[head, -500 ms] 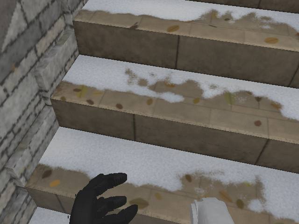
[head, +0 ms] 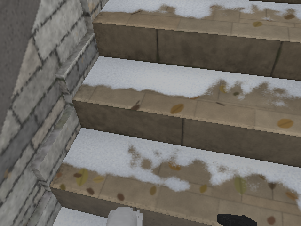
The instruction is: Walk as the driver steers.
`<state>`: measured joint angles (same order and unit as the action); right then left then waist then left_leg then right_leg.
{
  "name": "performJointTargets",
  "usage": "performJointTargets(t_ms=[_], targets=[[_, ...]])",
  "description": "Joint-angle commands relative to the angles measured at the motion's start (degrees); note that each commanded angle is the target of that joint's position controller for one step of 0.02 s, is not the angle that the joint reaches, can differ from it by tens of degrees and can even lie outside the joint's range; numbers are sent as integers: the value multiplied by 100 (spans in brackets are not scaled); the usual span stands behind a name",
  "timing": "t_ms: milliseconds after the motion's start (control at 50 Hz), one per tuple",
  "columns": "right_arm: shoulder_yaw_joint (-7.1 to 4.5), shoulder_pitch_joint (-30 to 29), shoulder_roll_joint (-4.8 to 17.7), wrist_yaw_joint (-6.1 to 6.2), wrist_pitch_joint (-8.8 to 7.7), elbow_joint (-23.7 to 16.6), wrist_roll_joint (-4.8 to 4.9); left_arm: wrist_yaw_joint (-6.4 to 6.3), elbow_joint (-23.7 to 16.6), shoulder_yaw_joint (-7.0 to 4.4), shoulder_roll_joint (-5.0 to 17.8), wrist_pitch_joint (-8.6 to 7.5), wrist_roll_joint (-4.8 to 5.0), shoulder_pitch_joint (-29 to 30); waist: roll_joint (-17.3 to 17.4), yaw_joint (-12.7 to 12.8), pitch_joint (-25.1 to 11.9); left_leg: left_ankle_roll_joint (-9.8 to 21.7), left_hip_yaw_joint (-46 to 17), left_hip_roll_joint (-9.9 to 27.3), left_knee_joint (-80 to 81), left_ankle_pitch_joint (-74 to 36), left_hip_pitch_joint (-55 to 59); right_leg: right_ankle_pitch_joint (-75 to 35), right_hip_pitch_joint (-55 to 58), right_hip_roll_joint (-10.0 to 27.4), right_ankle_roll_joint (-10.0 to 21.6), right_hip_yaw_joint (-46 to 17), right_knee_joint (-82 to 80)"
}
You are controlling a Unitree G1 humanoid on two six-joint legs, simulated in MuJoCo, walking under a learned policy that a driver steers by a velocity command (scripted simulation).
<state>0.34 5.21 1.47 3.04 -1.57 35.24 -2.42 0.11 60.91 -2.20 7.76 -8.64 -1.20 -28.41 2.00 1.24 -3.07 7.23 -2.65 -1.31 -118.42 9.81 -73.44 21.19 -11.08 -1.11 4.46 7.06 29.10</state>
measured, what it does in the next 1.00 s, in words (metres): climbs: left foot 0.17 m higher, then right foot 0.16 m higher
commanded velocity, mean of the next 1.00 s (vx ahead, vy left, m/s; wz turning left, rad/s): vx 0.47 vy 0.00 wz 0.00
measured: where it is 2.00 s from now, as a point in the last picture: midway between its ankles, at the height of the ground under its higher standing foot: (191, 136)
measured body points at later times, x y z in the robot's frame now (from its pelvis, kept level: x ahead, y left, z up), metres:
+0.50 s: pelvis +0.29 +0.03 +0.16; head +0.29 +0.05 +0.61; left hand +0.54 +0.18 +0.11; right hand +0.22 -0.19 +0.02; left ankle +0.28 +0.10 -0.57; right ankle +0.37 -0.10 -0.24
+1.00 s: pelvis +0.56 -0.02 +0.32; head +0.57 -0.04 +0.77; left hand +0.55 +0.24 +0.19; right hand +0.77 -0.20 +0.24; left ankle +0.63 +0.14 -0.15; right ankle +0.52 -0.07 -0.40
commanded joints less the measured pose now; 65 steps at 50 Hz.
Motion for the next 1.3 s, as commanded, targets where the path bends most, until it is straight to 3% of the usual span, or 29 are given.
performJointTargets(t_ms=[20, 100, 140, 180, 220, 240, 280, 320, 360, 480, 520, 540, 600, 660, 700, 720, 760, 780, 820, 860, 920, 1040, 1100, 1140, 1180, 1220, 1240, 1260, 1300], targets=[[81, -1367, 62, -20, 2, -886, -63, -34, -26, -131, 614, -104, -15, -486, -473, 81, 891, 71, 505, 412, 37, 927, -1666, -459, 854, 1279, 388, -1345, -1782], [263, -1802, 97, -256, 119, -1287, 199, -372, 26, -102, 581, 88, 180, -775, -637, 333, 452, 96, 1326, 732, 3157, 1265, 777, -2469, 747, 1148, 797, -933, -3289], [157, -808, 152, -265, 50, -809, 460, -296, -326, -77, 844, 21, 302, -390, -727, -186, -549, 176, 1928, -100, 4795, 1088, 4150, -8333, 132, 1402, 971, -542, -2308], [-186, 1466, 1007, -110, 119, -154, 319, -89, -521, -320, 1776, -186, 480, 58, -1279, -1301, -1976, 385, 1574, -413, 6045, 1164, 5636, -10348, 1328, 1663, 719, -346, 230], [-578, 2457, 2152, 8, 159, 436, -68, 297, -978, -373, 1341, -260, 453, 140, 597, -1478, -2831, 1783, -3957, 1727, 9191, 3234, 7591, -4536, -1459, -116, 132, -921, 4689], [-620, 1573, 2068, 9, 201, 508, 66, 397, -1102, -411, 967, -225, -84, 354, 624, -1015, -2591, 1612, -5543, 1910, 10560, 3967, 7248, -1664, -2360, -466, -32, -1641, 7129], [-450, 787, 1290, -87, -78, 1044, 172, 238, -1871, -87, -145, -43, -281, 1156, -464, -242, -916, 950, -3855, 1821, 9816, 3805, 5672, -1912, -3850, -89, 104, -1388, 8730], [-244, 1282, 431, -143, -317, 1826, 72, 94, -2115, 150, -615, 106, -201, 1536, -874, 4, 200, 514, -2001, 1478, 9427, 1851, 4880, -1624, -4797, -50, 338, -1559, 9436], [-192, 1685, 332, -236, -492, 2166, 35, 20, -2259, 321, -850, 314, -126, 1510, -390, 97, 580, 226, -927, 1333, 9562, 377, 5150, -1362, -5749, -58, 445, -1771, 9770], [-163, 2101, 1062, -286, -865, 2434, 364, -356, -3117, 445, -770, 699, -11, 3123, 96, 196, 1123, -146, -164, 1181, 10639, 1028, 4826, -690, -6959, 175, 389, -1111, 9823], [-172, 2242, 1012, -95, -752, 2432, 295, -201, -3373, 501, -690, 769, -37, 3651, 53, 131, 828, -160, 47, 1025, 11095, 1098, 4977, -1042, -6397, 601, 402, -525, 8402], [-213, 2977, 1070, 72, -744, 2396, 48, -152, -3211, 477, -604, 934, -66, 4011, -849, -522, 858, -240, -393, 1514, 10945, -2585, 5999, -1131, -6839, 553, 220, 112, 8232], [-338, 2719, 1315, 260, -636, 2134, 258, -29, -3269, 542, -845, 841, 13, 3759, 456, -228, -192, 273, 478, 1094, 11336, -2566, 6897, -391, -5145, 748, 479, 123, 6978], [-400, 2411, 1470, 201, -623, 1679, 269, -136, -2899, 451, -805, 912, 35, 3189, 477, 50, -547, 323, 940, 1293, 10306, -7546, 7232, 367, -3354, 210, 648, 631, 5282], [-513, 2250, 1667, -12, -735, 1324, 386, -265, -2737, 162, -98, 1012, -64, 2177, 833, 321, -1399, 423, 491, 1730, 8553, -9733, 7501, 1408, -1792, -397, 703, 444, 3910], [-559, 1994, 1766, -163, -821, 1172, 501, -300, -2641, -14, 267, 1015, -200, 1620, 1012, 722, -1740, 246, 541, 1615, 7287, -9027, 7212, 1308, -827, -339, 788, -105, 2908], [-646, 1473, 1373, -531, -883, 446, 302, -266, -2316, -444, 1256, 1107, -68, 1140, -1236, 892, -1447, -340, 24, -423, 2232, -575, 3459, 3209, -116, 1793, 1788, -6299, -1408], [-567, 1658, 632, -501, -780, 157, 30, -199, -2277, -398, 1021, 924, -35, 1747, -836, 162, -989, -412, -1232, -207, 515, -688, 2622, 3051, -501, 1888, 1294, -5946, -1444], [-396, 1500, 394, -270, -544, -169, -80, -159, -1734, -280, 496, 678, -111, 1988, -87, -393, 217, -239, -694, -54, -324, -1061, 1755, 2368, -1529, 1675, 829, -4238, -753], [-191, 1462, 108, -113, -318, -194, 51, -131, -1192, -103, -43, 531, -126, 1575, 288, -527, 893, -219, -919, -247, -658, -721, 1250, 629, -2034, 1309, 524, -2665, -356], [-137, 1226, 183, 46, -171, -303, 146, -41, -1039, -141, 361, 413, -98, 1307, -200, -612, 1113, -411, -886, -376, 384, 196, 890, -2285, -1635, 1190, 409, -1401, -672], [-118, -464, 295, 160, -214, -665, 58, -149, -649, -312, 1121, 171, -99, 80, -612, -6, 647, -111, -151, -315, -549, 1279, -1012, -2705, 866, 1388, 645, -1148, -1447], [140, -1273, 50, 95, -171, -1218, -28, -409, -343, -114, 534, 329, -22, -639, -226, 288, 321, -300, 857, 174, 1488, 1652, -651, -5288, 1740, 914, 219, -752, -1541], [329, -1059, -50, 29, -41, -1166, 270, -481, -605, -135, 740, 488, 224, 222, -746, -30, -236, -206, 1225, 96, 4630, 1025, 2904, -6846, 275, 535, 301, -185, -2250], [-167, 615, 799, 83, 141, -617, 618, -329, -982, -350, 1596, 355, 275, 415, -1899, -890, -1420, -194, 1234, -393, 5373, 1787, 5240, -9063, 684, 1034, 1049, -405, -1454], [-444, 2444, 1445, 384, 80, 263, 109, -77, -962, -354, 1455, 154, 810, 365, -710, -1597, -1877, 218, -390, 87, 7643, -54, 6805, -7539, 49, 327, 191, -298, 1634], [-464, 2912, 1745, 588, 184, 655, -90, 157, -1530, -328, 1027, -53, 900, 533, 1756, -1318, -2345, 2197, -3234, 2048, 8849, -5774, 7475, -1574, -1254, -797, -651, -846, 5116], [-428, 1886, 1537, 582, 180, 446, -34, 218, -1262, -356, 925, -40, 569, 53, 855, -796, -2913, 2250, -3850, 2147, 9280, -5551, 6760, -253, -1048, -971, -754, -2176, 6777], [-318, 435, 959, 540, 147, 421, -38, -9, -1643, -326, 556, 422, 165, 311, -659, 16, -1255, 1527, -3000, 1727, 8884, -1127, 5141, -889, -1953, -540, -848, -1960, 7010]])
